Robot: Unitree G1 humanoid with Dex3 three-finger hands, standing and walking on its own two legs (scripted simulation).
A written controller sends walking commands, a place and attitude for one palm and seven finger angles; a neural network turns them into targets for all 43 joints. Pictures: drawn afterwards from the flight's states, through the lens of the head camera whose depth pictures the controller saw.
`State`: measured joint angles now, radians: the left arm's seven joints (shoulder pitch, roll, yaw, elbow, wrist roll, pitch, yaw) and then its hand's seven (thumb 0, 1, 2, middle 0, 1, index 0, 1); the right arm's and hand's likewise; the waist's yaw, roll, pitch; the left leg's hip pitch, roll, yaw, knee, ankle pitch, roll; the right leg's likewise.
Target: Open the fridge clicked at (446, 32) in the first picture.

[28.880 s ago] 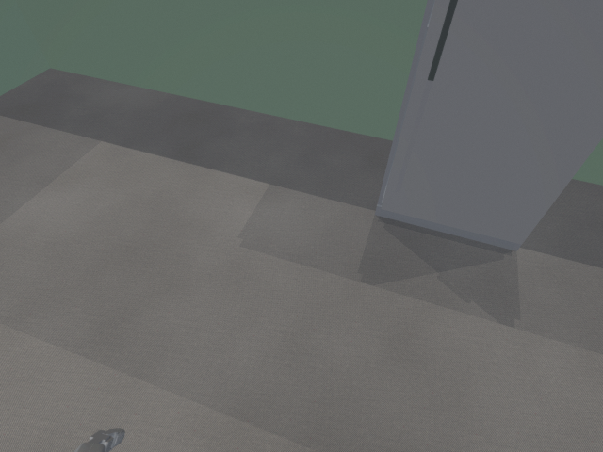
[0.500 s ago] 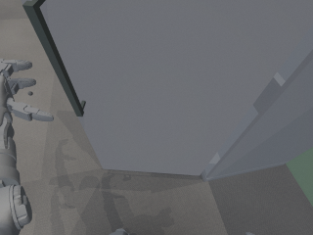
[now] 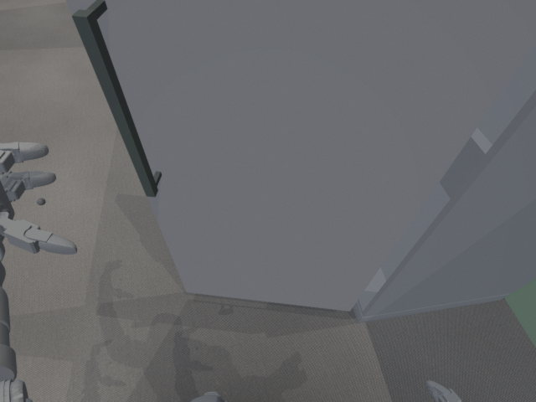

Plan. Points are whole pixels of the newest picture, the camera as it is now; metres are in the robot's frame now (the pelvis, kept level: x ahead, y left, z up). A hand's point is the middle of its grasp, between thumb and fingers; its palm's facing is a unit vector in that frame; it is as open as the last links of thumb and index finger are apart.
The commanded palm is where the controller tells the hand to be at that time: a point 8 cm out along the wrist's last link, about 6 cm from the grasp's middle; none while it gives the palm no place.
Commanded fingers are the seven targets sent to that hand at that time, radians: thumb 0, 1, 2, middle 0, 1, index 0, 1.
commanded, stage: slip the hand off the handle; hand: left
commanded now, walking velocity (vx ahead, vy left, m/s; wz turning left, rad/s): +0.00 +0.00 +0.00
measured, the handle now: (130, 119) +0.50 +0.25 +0.13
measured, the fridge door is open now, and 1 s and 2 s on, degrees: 75 75 75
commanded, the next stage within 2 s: draw the hand back to the body in 0.18 s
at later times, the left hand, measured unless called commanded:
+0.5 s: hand (32, 216) +0.30 +0.30 +0.14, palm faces +0.02 -1.00 -0.01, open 14.7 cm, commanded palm +0.26 +0.36 +0.14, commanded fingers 0.00 -0.55 0.20 -0.25 -1.15 -0.25 -1.15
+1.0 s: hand out of the picture +0.24 +0.31 +0.14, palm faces +0.46 -0.85 -0.25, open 13.6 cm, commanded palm +0.19 +0.34 +0.17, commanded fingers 0.00 0.03 0.48 -0.23 -0.81 -0.23 -0.81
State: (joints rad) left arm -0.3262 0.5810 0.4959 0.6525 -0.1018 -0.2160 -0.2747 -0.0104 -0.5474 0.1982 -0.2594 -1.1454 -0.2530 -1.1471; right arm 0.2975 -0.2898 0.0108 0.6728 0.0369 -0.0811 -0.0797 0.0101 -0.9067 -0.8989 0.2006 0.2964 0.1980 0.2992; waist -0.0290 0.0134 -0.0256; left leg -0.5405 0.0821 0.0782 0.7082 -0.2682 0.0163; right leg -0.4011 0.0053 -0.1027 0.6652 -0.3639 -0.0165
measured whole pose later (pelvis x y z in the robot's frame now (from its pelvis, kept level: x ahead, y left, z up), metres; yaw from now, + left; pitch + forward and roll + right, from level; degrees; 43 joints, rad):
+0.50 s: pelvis +0.00 +0.00 +0.01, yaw +1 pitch +1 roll -2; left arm -0.23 0.53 0.48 0.53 -0.38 -0.11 -0.59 -0.01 -0.55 0.20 -0.26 -1.15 -0.25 -1.15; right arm 0.25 -0.29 0.06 0.68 0.07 -0.19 -0.14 0.01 -0.90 -0.90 0.20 0.30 0.20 0.30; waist 0.00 0.03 -0.02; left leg -0.42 0.07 0.07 0.64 -0.25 0.01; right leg -0.27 0.00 -0.11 0.59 -0.34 -0.01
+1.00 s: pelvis +0.00 +0.01 +0.02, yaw +1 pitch -3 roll -1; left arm 0.14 0.36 0.40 0.00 -0.16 -0.06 0.00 -0.01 -0.30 0.32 -0.25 -1.00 -0.24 -1.00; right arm 0.18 -0.25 0.06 0.67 0.01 -0.24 -0.11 0.01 -0.90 -0.90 0.20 0.30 0.20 0.30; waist 0.06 0.05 0.05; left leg -0.24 0.04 0.09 0.45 -0.16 0.02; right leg -0.10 -0.01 -0.10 0.41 -0.25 0.00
